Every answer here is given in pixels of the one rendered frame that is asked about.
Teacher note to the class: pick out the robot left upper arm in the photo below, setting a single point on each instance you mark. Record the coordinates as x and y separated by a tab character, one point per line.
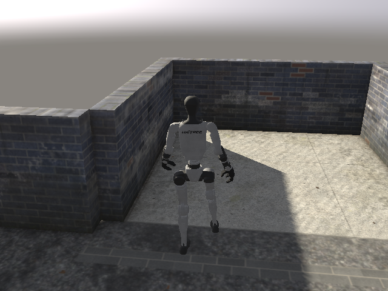
171	137

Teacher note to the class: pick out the right robot shin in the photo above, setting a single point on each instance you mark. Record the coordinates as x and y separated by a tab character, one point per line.
213	208

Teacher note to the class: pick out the right robot hand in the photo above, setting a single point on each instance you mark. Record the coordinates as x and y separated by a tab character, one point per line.
230	174

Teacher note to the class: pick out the left robot hand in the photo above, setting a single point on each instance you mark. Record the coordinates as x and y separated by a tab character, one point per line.
168	168

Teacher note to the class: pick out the right robot forearm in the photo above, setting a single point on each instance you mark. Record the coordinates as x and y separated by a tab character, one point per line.
224	160

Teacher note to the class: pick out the right robot foot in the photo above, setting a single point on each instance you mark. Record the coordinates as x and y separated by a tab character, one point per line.
215	228

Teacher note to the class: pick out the left robot forearm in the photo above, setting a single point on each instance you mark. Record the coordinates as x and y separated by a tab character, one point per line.
165	157

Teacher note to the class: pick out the robot right upper arm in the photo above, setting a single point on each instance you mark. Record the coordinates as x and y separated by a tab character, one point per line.
212	128

